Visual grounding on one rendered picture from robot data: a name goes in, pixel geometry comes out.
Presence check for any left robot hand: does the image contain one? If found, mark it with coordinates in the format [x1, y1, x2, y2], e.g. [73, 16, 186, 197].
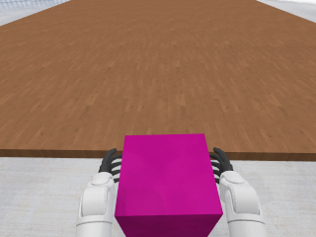
[98, 148, 122, 183]

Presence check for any right robot forearm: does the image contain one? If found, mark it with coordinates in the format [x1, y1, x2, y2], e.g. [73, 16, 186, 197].
[219, 171, 268, 237]

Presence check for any left robot forearm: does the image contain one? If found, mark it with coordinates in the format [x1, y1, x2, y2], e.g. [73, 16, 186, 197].
[75, 172, 116, 237]

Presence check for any right robot hand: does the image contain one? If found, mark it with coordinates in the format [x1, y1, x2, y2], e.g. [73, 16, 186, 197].
[209, 147, 234, 185]

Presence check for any carton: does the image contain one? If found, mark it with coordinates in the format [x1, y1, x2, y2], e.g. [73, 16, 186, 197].
[115, 133, 223, 237]

